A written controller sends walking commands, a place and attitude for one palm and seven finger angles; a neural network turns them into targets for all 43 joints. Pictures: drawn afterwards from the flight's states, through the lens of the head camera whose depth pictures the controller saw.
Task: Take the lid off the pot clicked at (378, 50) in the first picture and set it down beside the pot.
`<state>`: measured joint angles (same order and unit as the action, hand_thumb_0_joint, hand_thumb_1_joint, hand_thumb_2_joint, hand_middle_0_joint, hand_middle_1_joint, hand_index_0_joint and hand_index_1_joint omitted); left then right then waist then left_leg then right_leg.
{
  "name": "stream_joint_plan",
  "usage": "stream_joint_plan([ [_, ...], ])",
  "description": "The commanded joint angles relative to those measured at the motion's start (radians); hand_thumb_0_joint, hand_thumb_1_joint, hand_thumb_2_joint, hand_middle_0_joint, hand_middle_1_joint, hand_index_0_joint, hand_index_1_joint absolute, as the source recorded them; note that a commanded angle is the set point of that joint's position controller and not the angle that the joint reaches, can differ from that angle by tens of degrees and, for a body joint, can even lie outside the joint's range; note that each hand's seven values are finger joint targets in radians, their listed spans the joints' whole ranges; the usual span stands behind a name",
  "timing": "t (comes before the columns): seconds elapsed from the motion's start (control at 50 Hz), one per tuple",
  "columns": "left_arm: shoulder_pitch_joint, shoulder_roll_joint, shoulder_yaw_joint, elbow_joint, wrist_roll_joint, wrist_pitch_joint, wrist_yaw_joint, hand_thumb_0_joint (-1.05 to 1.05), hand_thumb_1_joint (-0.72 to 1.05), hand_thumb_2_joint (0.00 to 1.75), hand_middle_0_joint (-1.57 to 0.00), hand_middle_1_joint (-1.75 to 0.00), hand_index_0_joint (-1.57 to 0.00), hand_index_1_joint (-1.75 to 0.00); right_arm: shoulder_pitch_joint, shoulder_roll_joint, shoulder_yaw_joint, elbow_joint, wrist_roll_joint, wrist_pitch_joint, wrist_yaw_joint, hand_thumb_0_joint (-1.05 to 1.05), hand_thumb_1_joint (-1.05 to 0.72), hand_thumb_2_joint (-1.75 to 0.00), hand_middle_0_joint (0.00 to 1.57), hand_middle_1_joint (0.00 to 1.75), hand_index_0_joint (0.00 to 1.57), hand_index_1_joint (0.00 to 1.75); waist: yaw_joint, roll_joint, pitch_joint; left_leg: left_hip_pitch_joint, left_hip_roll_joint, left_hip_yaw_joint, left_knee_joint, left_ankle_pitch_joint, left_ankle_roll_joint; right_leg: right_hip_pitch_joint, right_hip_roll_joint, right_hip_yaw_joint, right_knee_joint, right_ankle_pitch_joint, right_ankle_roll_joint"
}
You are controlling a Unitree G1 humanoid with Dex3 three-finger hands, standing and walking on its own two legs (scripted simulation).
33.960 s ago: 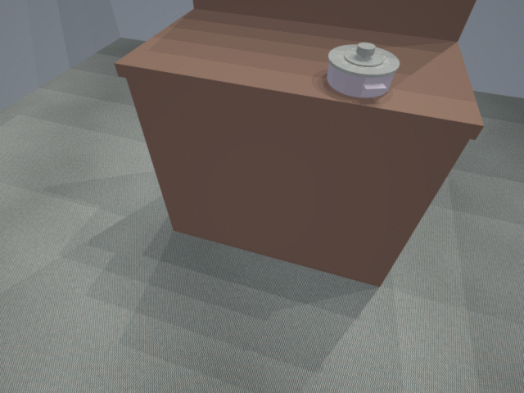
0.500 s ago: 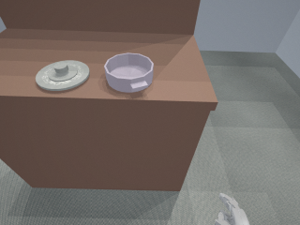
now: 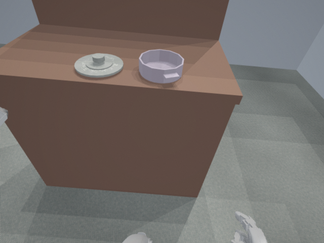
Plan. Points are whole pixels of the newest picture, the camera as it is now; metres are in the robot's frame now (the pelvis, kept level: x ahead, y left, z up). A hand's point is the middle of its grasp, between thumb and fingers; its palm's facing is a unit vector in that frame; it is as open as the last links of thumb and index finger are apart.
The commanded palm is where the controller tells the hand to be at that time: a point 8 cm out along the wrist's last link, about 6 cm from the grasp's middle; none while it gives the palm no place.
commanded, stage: stop stepping back and stand still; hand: left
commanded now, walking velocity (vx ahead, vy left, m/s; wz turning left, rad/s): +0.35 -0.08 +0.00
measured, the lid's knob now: (98, 57) +0.70 +0.31 +0.13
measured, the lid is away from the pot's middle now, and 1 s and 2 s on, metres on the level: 0.24 0.24 0.24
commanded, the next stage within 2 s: let the arm hang, fingers relaxed in 0.88 s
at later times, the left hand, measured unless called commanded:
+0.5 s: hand out of the picture +0.07 +0.25 +0.35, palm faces +0.60 -0.71 -0.37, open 7.4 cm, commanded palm +0.04 +0.30 +0.31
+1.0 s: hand out of the picture +0.06 +0.25 -0.12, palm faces +0.00 -0.96 -0.29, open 7.3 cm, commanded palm none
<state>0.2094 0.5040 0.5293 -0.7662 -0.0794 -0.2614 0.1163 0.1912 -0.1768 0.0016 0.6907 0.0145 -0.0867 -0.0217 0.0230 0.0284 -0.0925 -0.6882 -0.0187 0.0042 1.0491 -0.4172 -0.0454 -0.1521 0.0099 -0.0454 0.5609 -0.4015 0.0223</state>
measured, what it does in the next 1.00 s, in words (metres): steps on the spot: left foot, then right foot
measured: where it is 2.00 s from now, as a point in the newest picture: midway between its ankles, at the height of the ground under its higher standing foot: outside the picture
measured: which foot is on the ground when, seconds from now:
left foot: up 0.00-0.08, down 0.10-0.40, up 0.42-0.64, down 0.66-1.00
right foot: down 0.00-0.10, up 0.12-0.40, down 0.42-1.00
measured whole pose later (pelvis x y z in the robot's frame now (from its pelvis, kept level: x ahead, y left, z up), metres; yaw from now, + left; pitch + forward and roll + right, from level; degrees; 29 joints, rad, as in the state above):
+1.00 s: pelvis -0.08 +0.05 -0.01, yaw +2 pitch +2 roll +0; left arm 0.27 0.21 0.03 0.59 0.04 0.08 0.00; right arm 0.20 -0.25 -0.02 0.79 -0.03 0.01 0.01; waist -0.04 0.05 -0.04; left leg -0.47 0.04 0.02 0.82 -0.40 0.00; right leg -0.22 -0.04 -0.08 0.71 -0.52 0.01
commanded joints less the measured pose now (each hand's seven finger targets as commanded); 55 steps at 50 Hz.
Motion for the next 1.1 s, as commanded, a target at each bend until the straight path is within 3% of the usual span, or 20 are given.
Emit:
stream_joint_plan([
  [0.0, -0.371, 0.267, 0.147, -0.005, -0.020, 0.050, -0.020, 0.00, 0.90, 0.90, -0.20, -0.30, -0.20, -0.30, -0.139, -0.145, -0.029, -0.199, 0.019, -0.020, -0.045, 0.00, -0.90, -0.90, 0.20, 0.30, 0.20, 0.30, -0.070, -0.302, 0.217, 0.292, 0.121, -0.093, -0.056, -0.044, 0.037, -0.376, -0.287, 0.096, -0.195, 0.433, -0.147],
  [0.04, -0.324, 0.160, 0.042, 0.064, -0.023, 0.061, -0.024, 0.00, 0.90, 0.90, -0.20, -0.30, -0.20, -0.30, -0.138, -0.153, -0.013, -0.215, 0.027, -0.015, -0.062, 0.00, -0.90, -0.90, 0.20, 0.30, 0.20, 0.30, -0.073, 0.049, 0.275, 0.320, 0.072, -0.054, -0.575, 0.154, 0.052, -0.312, -0.153, 0.038, 0.055, 0.323, -0.081],
  [0.08, -0.374, 0.162, 0.049, -0.048, -0.025, 0.026, -0.016, 0.00, 0.90, 0.90, -0.20, -0.30, -0.20, -0.30, -0.107, -0.154, -0.026, -0.247, 0.005, -0.051, -0.041, 0.00, -0.90, -0.90, 0.20, 0.30, 0.20, 0.30, -0.064, 0.455, 0.171, 0.386, 0.330, -0.416, -0.787, 0.406, 0.143, -0.382, 0.033, 0.084, 0.405, -0.163, -0.019],
  [0.12, -0.255, 0.180, 0.096, -0.034, -0.042, 0.007, -0.007, 0.00, 0.90, 0.90, -0.20, -0.30, -0.20, -0.30, -0.086, -0.144, -0.049, -0.261, 0.019, -0.078, -0.019, 0.00, -0.90, -0.90, 0.20, 0.30, 0.20, 0.30, -0.055, 0.127, 0.056, 0.476, 0.376, -0.518, -0.827, 0.215, 0.198, -0.411, 0.059, 0.122, 0.471, -0.126, -0.011],
  [0.22, 0.121, 0.227, 0.180, -0.450, -0.046, -0.006, 0.003, 0.00, 0.90, 0.90, -0.20, -0.30, -0.20, -0.30, -0.126, -0.119, -0.069, -0.298, 0.005, -0.083, 0.026, 0.00, -0.90, -0.90, 0.20, 0.30, 0.20, 0.30, -0.016, 0.240, -0.197, 0.464, 0.231, -0.228, -0.857, -0.165, 0.101, -0.173, 0.032, 0.019, 0.276, 0.002, -0.025],
  [0.32, 0.186, 0.263, 0.217, -0.351, -0.011, 0.005, 0.048, 0.00, 0.90, 0.90, -0.20, -0.30, -0.20, -0.30, -0.119, -0.105, -0.042, -0.269, -0.011, -0.042, -0.012, 0.00, -0.90, -0.90, 0.20, 0.30, 0.20, 0.30, -0.028, 0.289, -0.102, 0.161, 0.177, -0.101, -0.803, -0.358, 0.078, 0.194, 0.088, -0.124, -0.051, -0.107, -0.074],
  [0.34, 0.148, 0.238, 0.203, -0.204, -0.003, 0.010, 0.054, 0.00, 0.90, 0.90, -0.20, -0.30, -0.20, -0.30, -0.095, -0.097, -0.040, -0.240, -0.014, -0.029, -0.022, 0.00, -0.90, -0.90, 0.20, 0.30, 0.20, 0.30, -0.025, 0.183, -0.078, 0.115, 0.141, -0.064, -0.648, -0.299, 0.066, 0.233, 0.042, -0.063, -0.158, -0.127, -0.116],
  [0.38, -0.027, 0.250, 0.182, 0.018, 0.009, 0.024, 0.054, 0.00, 0.90, 0.90, -0.20, -0.30, -0.20, -0.30, -0.052, -0.108, -0.052, -0.196, 0.000, 0.005, -0.032, 0.00, -0.90, -0.90, 0.20, 0.30, 0.20, 0.30, -0.039, -0.166, -0.003, 0.029, 0.021, 0.049, 0.014, -0.084, 0.042, 0.079, -0.303, 0.405, -0.398, -0.028, -0.279],
  [0.42, -0.193, 0.296, 0.192, 0.040, 0.004, 0.029, 0.054, 0.00, 0.90, 0.90, -0.20, -0.30, -0.20, -0.30, -0.029, -0.138, -0.038, -0.173, -0.008, 0.010, -0.036, 0.00, -0.90, -0.90, 0.20, 0.30, 0.20, 0.30, -0.091, -0.148, 0.039, 0.045, 0.022, 0.001, 0.295, -0.036, 0.030, -0.051, -0.325, 0.297, -0.318, 0.566, -0.247],
  [0.44, -0.286, 0.339, 0.204, 0.061, 0.003, 0.025, 0.056, 0.00, 0.90, 0.90, -0.20, -0.30, -0.20, -0.30, -0.053, -0.127, -0.034, -0.193, 0.015, -0.007, -0.027, 0.00, -0.90, -0.90, 0.20, 0.30, 0.20, 0.30, -0.078, -0.299, 0.021, 0.024, 0.073, -0.029, 0.229, -0.013, 0.034, -0.044, -0.375, 0.431, -0.321, 0.287, -0.252],
  [0.52, -0.262, 0.120, 0.015, 0.234, 0.001, 0.056, 0.018, 0.00, 0.90, 0.90, -0.20, -0.30, -0.20, -0.30, -0.124, -0.138, -0.042, -0.201, 0.029, 0.019, -0.052, 0.00, -0.90, -0.90, 0.20, 0.30, 0.20, 0.30, -0.042, -0.049, 0.264, 0.241, 0.117, 0.007, -0.208, -0.012, 0.073, -0.244, -0.306, 0.218, -0.316, 0.070, -0.213],
  [0.58, -0.270, 0.065, -0.081, 0.170, -0.001, 0.063, 0.017, 0.00, 0.90, 0.90, -0.20, -0.30, -0.20, -0.30, -0.099, -0.138, -0.029, -0.213, 0.022, -0.012, -0.061, 0.00, -0.90, -0.90, 0.20, 0.30, 0.20, 0.30, -0.047, -0.050, 0.198, 0.467, 0.054, 0.067, -0.516, 0.116, 0.090, -0.189, -0.175, 0.056, -0.178, 0.143, -0.120],
  [0.66, -0.126, 0.148, 0.029, -0.210, -0.023, 0.014, 0.017, 0.00, 0.90, 0.90, -0.20, -0.30, -0.20, -0.30, -0.099, -0.175, -0.048, -0.307, 0.024, -0.038, -0.033, 0.00, -0.90, -0.90, 0.20, 0.30, 0.20, 0.30, -0.025, 0.096, 0.025, 0.599, 0.294, -0.366, -0.676, 0.311, 0.204, -0.257, 0.023, 0.030, 0.102, 0.034, -0.011],
  [0.74, 0.157, 0.270, 0.229, -0.429, -0.023, -0.020, 0.039, 0.00, 0.90, 0.90, -0.20, -0.30, -0.20, -0.30, -0.103, -0.127, -0.037, -0.302, 0.014, -0.038, -0.027, 0.00, -0.90, -0.90, 0.20, 0.30, 0.20, 0.30, -0.005, 0.086, -0.085, 0.399, 0.146, -0.051, -0.550, 0.391, 0.100, 0.047, -0.040, 0.038, -0.079, 0.311, -0.032],
  [0.76, 0.209, -0.159, -0.433, 0.791, 0.089, 0.155, -0.104, 0.00, 0.90, 0.90, -0.20, -0.30, -0.20, -0.30, -0.062, -0.322, -0.100, -0.055, 0.041, -0.088, 0.016, 0.00, -0.90, -0.90, 0.20, 0.30, 0.20, 0.30, -0.099, 0.006, -0.001, 0.396, 0.123, -0.001, -0.351, 0.588, 0.073, -0.123, -0.137, 0.031, 0.120, 0.653, -0.034],
  [0.84, 0.192, -0.196, -0.440, 0.924, 0.126, 0.257, -0.132, 0.00, 0.90, 0.90, -0.20, -0.30, -0.20, -0.30, -0.004, -0.247, -0.075, -0.021, -0.018, 0.011, 0.028, 0.00, -0.90, -0.90, 0.20, 0.30, 0.20, 0.30, -0.037, 0.084, -0.107, 0.393, 0.213, -0.145, -0.462, 0.494, 0.124, -0.175, -0.031, -0.021, 0.140, 0.125, 0.002],
  [0.92, 0.084, -0.093, -0.431, 1.176, 0.119, 0.259, -0.108, 0.00, 0.90, 0.90, -0.20, -0.30, -0.20, -0.30, -0.039, -0.171, -0.054, -0.027, -0.035, 0.060, 0.023, 0.00, -0.90, -0.90, 0.20, 0.30, 0.20, 0.30, -0.026, -0.416, 0.012, 0.142, 0.033, 0.034, -0.199, 0.116, 0.052, 0.037, -0.250, 0.164, -0.085, 0.585, -0.127],
  [0.96, 0.075, -0.096, -0.439, 1.310, 0.117, 0.267, -0.090, 0.00, 0.90, 0.90, -0.20, -0.30, -0.20, -0.30, -0.055, -0.149, -0.060, -0.023, -0.050, 0.084, 0.011, 0.00, -0.90, -0.90, 0.20, 0.30, 0.20, 0.30, -0.015, -0.384, 0.041, 0.096, 0.024, 0.057, -0.111, -0.081, 0.055, 0.131, -0.271, 0.167, -0.048, 0.928, -0.164],
  [1.02, 0.009, -0.082, -0.454, 1.467, 0.106, 0.272, -0.081, 0.00, 0.90, 0.90, -0.20, -0.30, -0.20, -0.30, 0.022, -0.147, -0.062, 0.052, -0.042, 0.100, 0.011, 0.00, -0.90, -0.90, 0.20, 0.30, 0.20, 0.30, -0.076, -0.116, 0.134, 0.291, 0.056, 0.060, -0.339, 0.145, 0.062, -0.024, -0.241, 0.103, -0.005, 0.809, -0.128],
  [1.08, 0.094, -0.222, -0.483, 1.565, 0.068, 0.269, -0.088, 0.00, 0.90, 0.90, -0.20, -0.30, -0.20, -0.30, 0.218, -0.210, -0.066, 0.140, -0.048, 0.092, -0.011, 0.00, -0.90, -0.90, 0.20, 0.30, 0.20, 0.30, -0.096, 0.415, 0.033, 0.609, 0.301, -0.298, -0.595, 0.908, 0.249, -0.237, -0.014, -0.001, 0.354, -0.127, -0.018],
])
